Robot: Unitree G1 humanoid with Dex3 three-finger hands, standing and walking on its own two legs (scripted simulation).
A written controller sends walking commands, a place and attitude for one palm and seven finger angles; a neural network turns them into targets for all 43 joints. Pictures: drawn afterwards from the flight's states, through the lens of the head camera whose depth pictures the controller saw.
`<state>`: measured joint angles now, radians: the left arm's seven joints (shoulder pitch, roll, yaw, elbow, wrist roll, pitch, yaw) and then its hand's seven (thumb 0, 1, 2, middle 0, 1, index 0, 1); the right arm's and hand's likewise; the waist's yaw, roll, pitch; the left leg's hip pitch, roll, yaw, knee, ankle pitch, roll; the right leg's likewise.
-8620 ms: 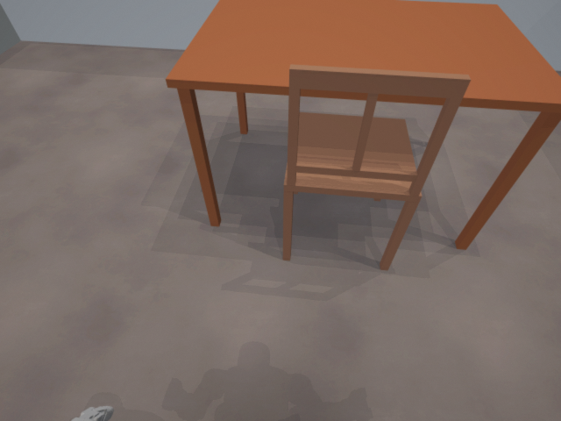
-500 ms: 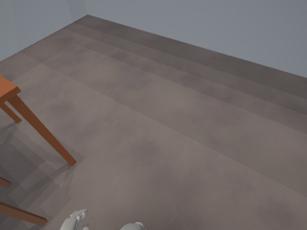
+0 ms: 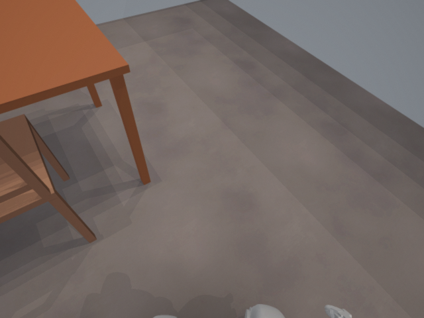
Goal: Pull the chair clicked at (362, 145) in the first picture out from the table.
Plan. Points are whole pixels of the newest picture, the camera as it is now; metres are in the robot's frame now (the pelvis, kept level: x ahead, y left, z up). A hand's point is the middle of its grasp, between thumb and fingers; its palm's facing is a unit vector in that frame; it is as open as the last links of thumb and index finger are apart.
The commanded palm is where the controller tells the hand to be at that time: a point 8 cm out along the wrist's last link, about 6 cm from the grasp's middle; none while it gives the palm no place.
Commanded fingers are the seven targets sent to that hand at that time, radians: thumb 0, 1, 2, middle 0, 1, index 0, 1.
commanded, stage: turn to face it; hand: left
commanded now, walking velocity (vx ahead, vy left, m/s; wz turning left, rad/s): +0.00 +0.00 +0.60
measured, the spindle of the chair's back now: out of the picture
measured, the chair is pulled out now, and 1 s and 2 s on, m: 0.00 0.00 0.00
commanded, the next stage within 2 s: take the last steps up to it in 1.02 s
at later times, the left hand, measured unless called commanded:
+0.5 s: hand out of the picture +0.02 +0.17 -0.13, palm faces +0.31 -0.90 -0.29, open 7.4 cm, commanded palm none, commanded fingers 0.00 0.90 0.90 -0.20 -0.30 -0.20 -0.30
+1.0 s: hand out of the picture -0.07 +0.20 -0.15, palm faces +0.55 -0.80 -0.26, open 7.4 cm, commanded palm none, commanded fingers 0.00 0.90 0.90 -0.20 -0.30 -0.20 -0.30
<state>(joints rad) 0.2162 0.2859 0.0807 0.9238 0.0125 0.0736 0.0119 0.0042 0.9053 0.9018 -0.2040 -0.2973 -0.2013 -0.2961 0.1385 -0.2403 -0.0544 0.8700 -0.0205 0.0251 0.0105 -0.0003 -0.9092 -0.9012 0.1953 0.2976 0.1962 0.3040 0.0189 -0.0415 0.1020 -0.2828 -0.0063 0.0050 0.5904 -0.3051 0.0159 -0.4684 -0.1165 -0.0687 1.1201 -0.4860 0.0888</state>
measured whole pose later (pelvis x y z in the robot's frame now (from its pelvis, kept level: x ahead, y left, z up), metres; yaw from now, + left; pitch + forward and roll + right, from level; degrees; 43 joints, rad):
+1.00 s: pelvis -0.02 -0.02 +0.01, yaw +31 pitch -1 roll +0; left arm 0.20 0.23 0.06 0.93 0.01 0.06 0.01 0.00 0.91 0.90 -0.20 -0.30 -0.20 -0.30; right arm 0.16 -0.19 -0.03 0.92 -0.02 0.03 0.00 0.00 -0.91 -0.90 0.20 0.30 0.20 0.30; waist 0.01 0.00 0.07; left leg -0.21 -0.02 -0.02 0.48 -0.25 0.02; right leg -0.41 -0.08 -0.05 0.92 -0.44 0.08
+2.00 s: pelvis +0.14 +0.06 -0.01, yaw +35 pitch -1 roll +1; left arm 0.14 0.21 0.07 1.01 0.02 -0.03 -0.03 0.00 0.92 0.90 -0.20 -0.30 -0.20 -0.30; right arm 0.44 -0.12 -0.04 1.14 -0.03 -0.03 -0.01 0.00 -0.91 -0.90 0.20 0.30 0.20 0.30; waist -0.04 0.01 0.08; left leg 0.00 0.08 0.14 0.51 -0.46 -0.04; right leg -0.41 -0.08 -0.13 0.57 -0.16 -0.02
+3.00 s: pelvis +0.21 +0.08 +0.01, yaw +35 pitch +0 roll +1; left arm 0.25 0.15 0.04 1.06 0.02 0.00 0.02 0.00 0.91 0.90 -0.21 -0.30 -0.21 -0.30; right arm 0.25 -0.21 -0.05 1.07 -0.01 0.03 -0.01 0.00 -0.91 -0.90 0.19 0.30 0.19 0.30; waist 0.03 0.01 0.03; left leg -0.18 0.02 0.01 0.49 -0.30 -0.02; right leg -0.26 -0.04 -0.07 0.50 -0.24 -0.01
